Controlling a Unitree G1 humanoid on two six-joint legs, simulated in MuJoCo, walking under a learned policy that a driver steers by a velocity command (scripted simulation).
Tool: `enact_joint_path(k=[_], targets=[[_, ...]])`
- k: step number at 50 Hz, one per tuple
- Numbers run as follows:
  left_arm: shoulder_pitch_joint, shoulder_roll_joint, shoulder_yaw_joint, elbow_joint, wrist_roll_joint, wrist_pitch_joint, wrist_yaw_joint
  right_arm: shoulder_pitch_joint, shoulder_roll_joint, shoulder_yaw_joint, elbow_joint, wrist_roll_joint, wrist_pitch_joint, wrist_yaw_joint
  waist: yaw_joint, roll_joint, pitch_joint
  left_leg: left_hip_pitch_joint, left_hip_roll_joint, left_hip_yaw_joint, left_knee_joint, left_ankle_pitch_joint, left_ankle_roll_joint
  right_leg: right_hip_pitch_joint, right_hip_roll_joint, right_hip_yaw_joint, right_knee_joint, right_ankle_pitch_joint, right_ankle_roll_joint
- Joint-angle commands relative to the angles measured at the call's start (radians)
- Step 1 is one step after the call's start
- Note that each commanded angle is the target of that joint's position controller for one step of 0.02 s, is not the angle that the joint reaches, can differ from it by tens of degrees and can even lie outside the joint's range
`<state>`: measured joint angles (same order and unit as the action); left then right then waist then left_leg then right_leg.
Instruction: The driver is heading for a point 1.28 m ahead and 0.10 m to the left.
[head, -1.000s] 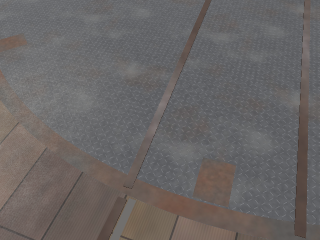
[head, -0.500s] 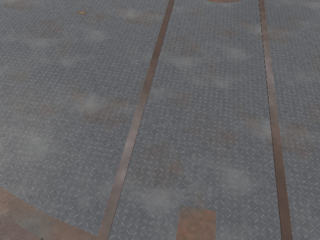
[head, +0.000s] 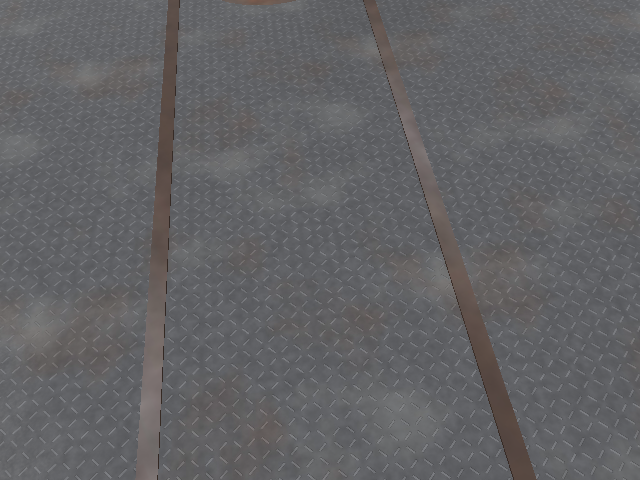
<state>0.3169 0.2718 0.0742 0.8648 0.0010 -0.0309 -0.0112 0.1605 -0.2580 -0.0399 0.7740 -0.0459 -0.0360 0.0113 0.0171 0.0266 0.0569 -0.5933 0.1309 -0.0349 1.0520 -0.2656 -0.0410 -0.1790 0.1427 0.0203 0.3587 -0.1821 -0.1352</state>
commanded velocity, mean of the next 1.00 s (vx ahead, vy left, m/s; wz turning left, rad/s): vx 0.50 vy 0.00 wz -0.01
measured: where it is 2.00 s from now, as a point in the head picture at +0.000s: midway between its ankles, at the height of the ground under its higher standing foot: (297, 264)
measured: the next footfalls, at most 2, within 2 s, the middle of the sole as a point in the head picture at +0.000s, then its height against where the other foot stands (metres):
left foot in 0.28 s outside the picture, level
right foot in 0.78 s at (406, 439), level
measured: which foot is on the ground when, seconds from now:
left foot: up 0.00-0.26, down 0.28-0.78, up 0.80-1.00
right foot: down 0.00-0.30, up 0.32-0.76, down 0.78-1.00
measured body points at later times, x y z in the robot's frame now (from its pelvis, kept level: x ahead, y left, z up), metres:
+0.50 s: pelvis +0.28 +0.05 +0.00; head +0.30 +0.06 +0.45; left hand +0.43 +0.29 -0.13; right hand +0.29 -0.23 -0.11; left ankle +0.31 +0.13 -0.74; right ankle +0.23 -0.08 -0.67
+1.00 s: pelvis +0.51 -0.03 +0.01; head +0.53 -0.04 +0.45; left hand +0.58 +0.25 -0.11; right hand +0.62 -0.30 -0.13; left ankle +0.51 +0.11 -0.66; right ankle +0.51 -0.11 -0.74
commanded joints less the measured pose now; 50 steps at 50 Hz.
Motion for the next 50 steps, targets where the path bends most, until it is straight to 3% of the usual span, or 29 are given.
enact_joint_path(k=[1,6,9,12,13,14,15,16,17,18,19,22,25,29,33,36,37,38,39,40,41,42,43,44,46,50], targets=[[0.034,0.148,0.033,-0.056,0.000,-0.023,0.003,-0.015,-0.073,-0.016,-0.059,0.000,0.010,0.002,-0.004,-0.062,-0.021,-0.054,-0.014,0.032,-0.112,0.107,-0.024,0.014,-0.249,0.256,-0.169,0.238,-0.136],[0.120,0.155,0.036,-0.045,0.003,-0.021,0.008,-0.177,-0.071,-0.006,-0.113,0.010,-0.001,0.011,0.063,-0.084,-0.015,-0.085,-0.058,0.023,-0.326,0.233,-0.020,0.121,-0.247,0.290,-0.125,0.280,-0.109],[0.144,0.166,0.037,-0.046,0.013,-0.019,0.016,-0.233,-0.081,-0.002,-0.144,0.017,-0.013,0.014,0.076,-0.094,-0.015,-0.044,-0.091,0.019,-0.414,0.220,-0.003,0.166,-0.264,0.324,-0.068,0.373,-0.096],[0.087,0.184,0.039,-0.062,0.017,-0.023,0.025,-0.121,-0.113,-0.011,-0.120,0.020,-0.025,0.008,0.012,-0.112,-0.035,0.172,-0.122,0.021,-0.514,0.153,0.040,0.129,-0.278,0.341,0.002,0.460,-0.044],[0.074,0.186,0.038,-0.062,0.016,-0.028,0.022,-0.024,-0.131,-0.021,-0.088,0.018,-0.032,-0.001,-0.031,-0.099,-0.074,0.306,-0.150,0.040,-0.543,0.126,0.061,0.111,-0.258,0.326,0.095,0.558,-0.025],[0.077,0.169,0.031,-0.054,0.011,-0.034,0.015,0.103,-0.155,-0.033,-0.052,0.009,-0.045,-0.012,-0.094,-0.044,-0.144,0.482,-0.127,0.027,-0.601,0.136,0.091,0.072,-0.195,0.268,0.280,0.559,-0.002],[0.096,0.097,0.009,-0.078,0.006,-0.043,0.010,0.261,-0.220,-0.046,-0.045,-0.011,-0.052,-0.028,-0.146,0.059,-0.289,0.696,0.095,-0.213,-0.633,-0.069,0.144,-0.043,-0.136,0.197,0.561,0.301,0.021],[0.232,0.041,0.000,-0.091,-0.016,-0.041,0.008,0.254,-0.313,-0.068,-0.032,-0.018,-0.041,-0.026,-0.059,0.307,-0.331,0.841,0.296,-0.699,-0.781,-0.140,0.262,-0.336,0.030,0.103,0.794,-0.340,0.054],[0.216,0.112,0.005,-0.053,0.019,-0.029,0.017,0.190,-0.224,-0.056,-0.037,0.009,-0.030,-0.015,-0.037,0.144,-0.224,0.739,0.280,-0.736,-0.799,-0.249,0.270,-0.421,-0.053,0.133,0.882,-0.303,0.042],[0.133,0.118,0.007,-0.057,0.024,-0.026,0.009,0.121,-0.142,-0.038,-0.050,0.018,-0.030,-0.009,-0.033,0.032,-0.112,0.618,0.230,-0.569,-0.806,-0.217,0.255,-0.415,-0.088,0.130,0.871,-0.209,0.045],[0.074,0.104,0.002,-0.068,0.025,-0.027,0.002,0.091,-0.105,-0.027,-0.043,0.015,-0.033,-0.006,-0.031,-0.006,-0.062,0.541,0.177,-0.434,-0.820,-0.086,0.235,-0.401,-0.114,0.121,0.828,-0.160,0.051],[0.044,0.085,-0.006,-0.080,0.047,-0.010,-0.017,0.129,-0.097,-0.020,0.011,0.029,-0.052,-0.002,-0.002,0.084,-0.060,0.485,0.079,-0.256,-0.834,0.241,0.223,-0.349,-0.150,0.067,0.742,-0.132,0.078],[-0.028,0.064,-0.019,-0.102,0.053,-0.005,-0.023,0.182,-0.111,-0.024,0.047,0.045,-0.062,0.005,-0.002,0.069,-0.057,0.496,0.060,-0.216,-0.856,0.351,0.262,-0.397,-0.180,0.008,0.662,-0.101,0.115],[-0.216,0.030,-0.045,-0.163,0.042,-0.011,-0.028,0.239,-0.122,-0.033,0.082,0.044,-0.048,-0.001,-0.040,0.066,-0.006,0.454,0.019,-0.175,-0.892,0.310,0.258,-0.403,-0.193,-0.030,0.419,0.024,0.161],[-0.315,0.038,-0.053,-0.191,0.028,-0.020,-0.020,0.294,-0.143,-0.043,0.104,0.039,-0.041,0.000,-0.070,0.062,-0.020,0.466,0.022,-0.185,-0.837,0.385,0.241,-0.316,-0.161,-0.043,0.271,0.090,0.165],[-0.299,0.064,-0.045,-0.197,0.022,-0.032,-0.007,0.281,-0.162,-0.053,0.100,0.035,-0.034,-0.004,-0.046,0.068,-0.032,0.471,0.042,-0.236,-0.763,0.401,0.217,-0.215,-0.147,-0.026,0.200,0.039,0.143],[-0.243,0.073,-0.040,-0.182,0.022,-0.039,-0.001,0.262,-0.170,-0.056,0.095,0.036,-0.031,-0.006,-0.015,0.064,-0.044,0.450,0.036,-0.247,-0.714,0.401,0.203,-0.127,-0.136,-0.027,0.149,0.027,0.132],[-0.143,0.097,-0.028,-0.149,0.030,-0.050,0.009,0.251,-0.163,-0.056,0.091,0.040,-0.032,-0.005,0.030,0.022,-0.088,0.409,-0.008,-0.222,-0.596,0.420,0.181,0.026,-0.134,-0.021,0.085,0.031,0.111],[-0.006,0.162,-0.008,-0.128,0.051,-0.064,0.024,0.235,-0.126,-0.047,0.068,0.050,-0.037,-0.002,0.089,-0.076,-0.186,0.310,-0.080,-0.164,-0.365,0.312,0.154,0.220,-0.282,0.129,0.032,-0.076,0.067],[0.076,0.251,0.012,-0.132,0.069,-0.058,0.035,0.274,-0.026,-0.026,0.026,0.072,-0.038,-0.003,0.095,-0.255,-0.292,0.062,-0.208,-0.033,-0.090,-0.127,0.117,0.440,-0.537,0.456,-0.054,-0.263,0.007],[0.054,0.244,0.019,-0.122,0.048,-0.038,0.034,0.315,-0.089,-0.039,0.025,0.052,-0.022,-0.010,0.054,-0.286,-0.284,-0.053,-0.199,-0.018,0.061,-0.271,0.126,0.373,-0.601,0.671,-0.121,-0.370,-0.060],[-0.016,0.144,-0.004,-0.140,0.039,-0.034,0.028,0.287,-0.117,-0.048,0.048,0.034,-0.009,-0.009,0.027,-0.145,-0.156,-0.072,-0.134,-0.050,0.114,-0.200,0.134,0.267,-0.550,0.559,-0.131,-0.408,-0.052],[-0.064,0.088,-0.017,-0.142,0.031,-0.039,0.023,0.243,-0.096,-0.045,0.048,0.030,-0.005,0.002,0.014,-0.101,-0.074,-0.062,-0.106,-0.046,0.098,-0.128,0.126,0.171,-0.494,0.417,-0.151,-0.293,-0.036],[-0.084,0.062,-0.024,-0.139,0.033,-0.046,0.023,0.227,-0.080,-0.045,0.048,0.027,0.001,0.010,-0.003,-0.114,-0.046,-0.035,-0.083,-0.037,0.071,-0.087,0.116,0.118,-0.451,0.306,-0.173,-0.168,-0.012],[-0.067,0.053,-0.025,-0.117,0.027,-0.063,0.026,0.211,-0.069,-0.045,0.045,0.011,0.022,0.024,-0.020,-0.140,-0.034,-0.013,-0.067,-0.021,0.064,-0.041,0.095,0.081,-0.405,0.170,-0.188,0.019,0.002],[-0.008,0.071,-0.013,-0.080,0.015,-0.082,0.022,0.100,-0.054,-0.041,-0.002,0.010,0.039,0.044,-0.021,-0.109,-0.035,-0.101,-0.052,-0.009,0.045,0.065,0.071,0.120,-0.411,0.039,-0.209,0.203,-0.016]])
